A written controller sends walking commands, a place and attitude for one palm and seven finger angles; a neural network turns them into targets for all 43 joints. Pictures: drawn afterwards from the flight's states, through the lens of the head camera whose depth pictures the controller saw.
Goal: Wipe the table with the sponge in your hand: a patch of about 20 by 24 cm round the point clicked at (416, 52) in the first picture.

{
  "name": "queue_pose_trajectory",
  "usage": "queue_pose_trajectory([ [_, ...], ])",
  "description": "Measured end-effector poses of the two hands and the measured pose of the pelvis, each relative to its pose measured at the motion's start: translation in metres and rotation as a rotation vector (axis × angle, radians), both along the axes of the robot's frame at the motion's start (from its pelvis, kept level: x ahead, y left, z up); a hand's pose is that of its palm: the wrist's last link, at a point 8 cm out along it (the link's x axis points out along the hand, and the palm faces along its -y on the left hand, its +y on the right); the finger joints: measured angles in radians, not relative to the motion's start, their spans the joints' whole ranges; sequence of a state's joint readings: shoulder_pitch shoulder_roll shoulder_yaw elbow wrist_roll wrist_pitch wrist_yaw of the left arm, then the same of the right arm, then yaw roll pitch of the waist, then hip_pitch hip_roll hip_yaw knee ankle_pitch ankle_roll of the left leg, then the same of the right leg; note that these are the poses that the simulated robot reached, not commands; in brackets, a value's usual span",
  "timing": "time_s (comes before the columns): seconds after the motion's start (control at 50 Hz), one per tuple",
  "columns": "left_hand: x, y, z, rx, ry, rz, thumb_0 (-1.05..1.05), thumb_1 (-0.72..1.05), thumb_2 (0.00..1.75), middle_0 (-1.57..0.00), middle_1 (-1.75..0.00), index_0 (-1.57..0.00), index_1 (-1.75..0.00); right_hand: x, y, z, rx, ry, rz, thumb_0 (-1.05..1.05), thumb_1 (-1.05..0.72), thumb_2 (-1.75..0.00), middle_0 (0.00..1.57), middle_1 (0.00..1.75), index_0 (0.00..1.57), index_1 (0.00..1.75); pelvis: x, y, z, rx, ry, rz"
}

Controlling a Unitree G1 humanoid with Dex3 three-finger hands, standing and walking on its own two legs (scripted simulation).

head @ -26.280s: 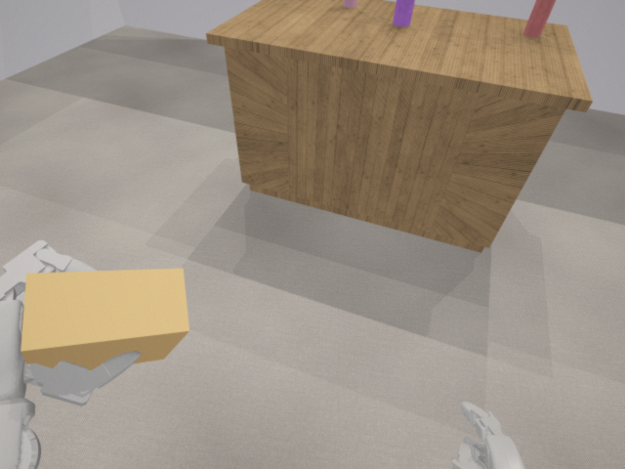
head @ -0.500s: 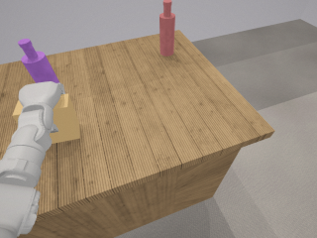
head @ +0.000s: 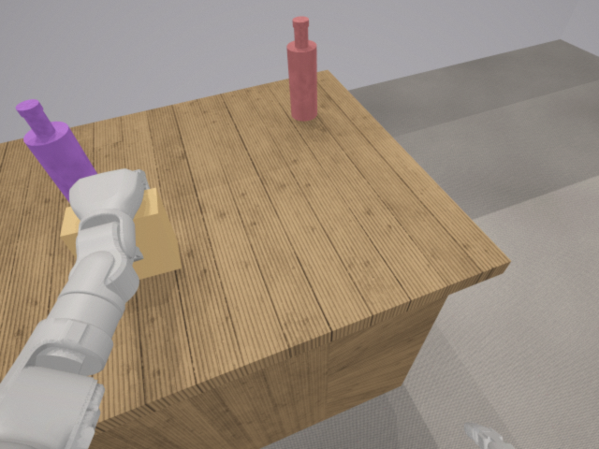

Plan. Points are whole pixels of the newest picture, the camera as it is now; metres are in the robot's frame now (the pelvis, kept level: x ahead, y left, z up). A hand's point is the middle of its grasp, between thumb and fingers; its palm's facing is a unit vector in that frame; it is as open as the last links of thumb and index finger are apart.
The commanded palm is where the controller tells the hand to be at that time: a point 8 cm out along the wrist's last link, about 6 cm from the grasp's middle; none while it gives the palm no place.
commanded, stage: wipe back along the middle lane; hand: left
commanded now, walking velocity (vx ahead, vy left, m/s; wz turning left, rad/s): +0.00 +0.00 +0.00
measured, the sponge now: (132, 248) +0.38 +0.30 +0.04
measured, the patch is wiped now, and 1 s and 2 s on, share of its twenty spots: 0.40 0.65 0.70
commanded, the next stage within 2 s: slide across to the third lane in 1.52 s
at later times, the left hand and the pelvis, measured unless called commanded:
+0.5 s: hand (132, 247) +0.35 +0.26 +0.09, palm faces +0.01 -0.02 -1.00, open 10.0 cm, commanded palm +0.31 +0.24 +0.12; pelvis -0.01 -0.01 +0.00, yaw -1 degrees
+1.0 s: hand (137, 269) +0.31 +0.24 +0.09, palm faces +0.07 -0.05 -1.00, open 10.0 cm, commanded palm +0.26 +0.22 +0.12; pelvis -0.01 -0.01 +0.00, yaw -2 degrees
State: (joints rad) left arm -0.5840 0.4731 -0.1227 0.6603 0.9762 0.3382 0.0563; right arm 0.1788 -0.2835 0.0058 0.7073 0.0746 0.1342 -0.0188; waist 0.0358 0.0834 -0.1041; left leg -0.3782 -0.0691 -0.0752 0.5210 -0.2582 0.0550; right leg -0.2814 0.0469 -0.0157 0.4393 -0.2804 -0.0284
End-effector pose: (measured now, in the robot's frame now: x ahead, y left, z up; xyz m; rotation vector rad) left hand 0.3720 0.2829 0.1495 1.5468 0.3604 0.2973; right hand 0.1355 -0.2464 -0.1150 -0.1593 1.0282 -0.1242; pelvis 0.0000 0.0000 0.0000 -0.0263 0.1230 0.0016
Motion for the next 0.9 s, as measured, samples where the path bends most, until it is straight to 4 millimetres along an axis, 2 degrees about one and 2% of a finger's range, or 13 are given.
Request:
queue_pose_trajectory([
  [0.18, -0.020, -0.011, 0.000, -0.012, -0.029, -0.005, 0.00, -0.49, 1.09, -0.71, -1.40, -0.70, -1.44, 0.013, -0.008, 0.007, 0.013, -0.050, -0.005, 0.01, -0.91, -0.90, 0.20, 0.30, 0.20, 0.30, 0.003, -0.007, 0.001, 0.004, -0.025, -0.011],
  [0.36, -0.036, -0.021, -0.001, -0.016, -0.039, 0.003, 0.00, -0.47, 1.08, -0.69, -1.41, -0.68, -1.45, 0.027, -0.007, 0.016, 0.028, -0.115, 0.010, 0.01, -0.91, -0.90, 0.20, 0.30, 0.19, 0.30, -0.003, -0.012, 0.001, 0.008, -0.045, -0.014],
  [0.74, -0.061, -0.036, -0.002, -0.016, -0.067, -0.010, 0.00, -0.47, 1.08, -0.69, -1.41, -0.68, -1.45, 0.026, 0.000, 0.015, 0.059, -0.145, 0.018, 0.01, -0.91, -0.90, 0.20, 0.30, 0.19, 0.30, -0.008, -0.013, 0.000, 0.010, -0.067, -0.024],
  [0.9, -0.076, -0.043, -0.002, -0.027, -0.092, -0.020, 0.01, -0.47, 1.07, -0.68, -1.42, -0.68, -1.44, 0.038, 0.003, 0.020, 0.069, -0.185, 0.027, 0.01, -0.91, -0.90, 0.20, 0.30, 0.19, 0.30, -0.007, -0.010, 0.000, 0.011, -0.083, -0.030],
])
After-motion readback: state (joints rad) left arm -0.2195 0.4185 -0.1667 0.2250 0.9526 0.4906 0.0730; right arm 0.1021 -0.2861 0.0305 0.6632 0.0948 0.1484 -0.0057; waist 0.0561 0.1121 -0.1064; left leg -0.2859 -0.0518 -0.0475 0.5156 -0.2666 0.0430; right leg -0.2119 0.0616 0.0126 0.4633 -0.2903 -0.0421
